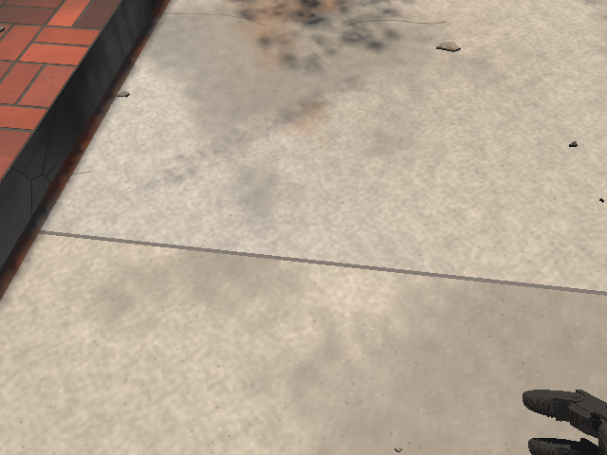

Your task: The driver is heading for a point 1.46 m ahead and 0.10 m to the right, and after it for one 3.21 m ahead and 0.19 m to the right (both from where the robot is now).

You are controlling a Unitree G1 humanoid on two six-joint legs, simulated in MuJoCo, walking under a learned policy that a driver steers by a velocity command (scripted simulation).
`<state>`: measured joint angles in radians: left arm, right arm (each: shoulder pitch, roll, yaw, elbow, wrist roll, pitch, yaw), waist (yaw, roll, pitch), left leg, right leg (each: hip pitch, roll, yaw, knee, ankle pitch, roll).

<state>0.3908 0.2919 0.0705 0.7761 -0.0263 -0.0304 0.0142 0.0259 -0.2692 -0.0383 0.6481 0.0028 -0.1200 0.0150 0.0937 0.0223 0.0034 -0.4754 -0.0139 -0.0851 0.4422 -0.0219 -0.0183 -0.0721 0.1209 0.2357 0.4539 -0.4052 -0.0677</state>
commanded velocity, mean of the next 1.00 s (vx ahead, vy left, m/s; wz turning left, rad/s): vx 0.50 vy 0.00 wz -0.28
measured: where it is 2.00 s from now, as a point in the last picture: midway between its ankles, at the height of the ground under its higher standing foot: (436, 239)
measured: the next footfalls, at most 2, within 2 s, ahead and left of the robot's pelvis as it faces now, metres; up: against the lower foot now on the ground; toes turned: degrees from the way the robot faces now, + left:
left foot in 0.02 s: +0.17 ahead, +0.13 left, +0.00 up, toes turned -5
right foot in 0.52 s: +0.40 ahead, -0.19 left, +0.00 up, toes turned -16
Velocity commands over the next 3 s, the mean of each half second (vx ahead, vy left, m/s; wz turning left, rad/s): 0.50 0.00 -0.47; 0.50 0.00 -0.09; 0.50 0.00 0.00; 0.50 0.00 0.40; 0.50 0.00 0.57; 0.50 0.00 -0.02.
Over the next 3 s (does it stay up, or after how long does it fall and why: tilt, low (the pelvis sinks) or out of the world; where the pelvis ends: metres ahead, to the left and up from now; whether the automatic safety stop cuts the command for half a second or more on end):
stays up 1.59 -0.13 0.01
